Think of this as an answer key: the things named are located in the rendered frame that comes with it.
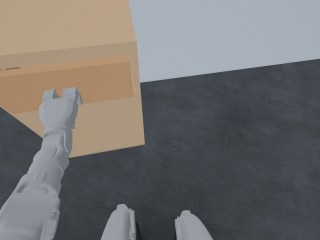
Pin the handle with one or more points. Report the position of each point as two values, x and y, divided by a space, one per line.
64 92

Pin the left robot hand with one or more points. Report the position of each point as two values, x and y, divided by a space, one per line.
56 111

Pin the robot left forearm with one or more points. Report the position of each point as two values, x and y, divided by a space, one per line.
49 163

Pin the right robot shin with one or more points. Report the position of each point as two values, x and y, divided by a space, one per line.
185 212

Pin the left robot upper arm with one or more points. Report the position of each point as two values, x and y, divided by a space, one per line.
30 216

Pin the cabinet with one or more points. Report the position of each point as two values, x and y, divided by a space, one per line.
37 32

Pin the right robot thigh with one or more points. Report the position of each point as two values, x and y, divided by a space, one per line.
189 227

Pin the drawer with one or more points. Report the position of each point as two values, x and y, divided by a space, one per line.
97 80

